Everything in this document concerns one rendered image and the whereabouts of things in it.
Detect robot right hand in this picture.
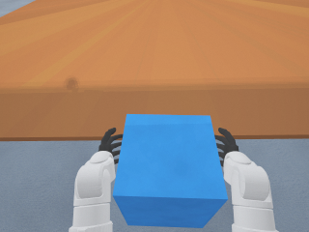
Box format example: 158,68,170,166
214,128,239,167

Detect carton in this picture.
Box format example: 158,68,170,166
112,114,228,228

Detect left robot forearm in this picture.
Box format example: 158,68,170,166
69,151,116,232

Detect robot left hand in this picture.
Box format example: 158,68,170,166
98,128,124,164

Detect right robot forearm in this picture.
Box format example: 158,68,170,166
223,151,279,232

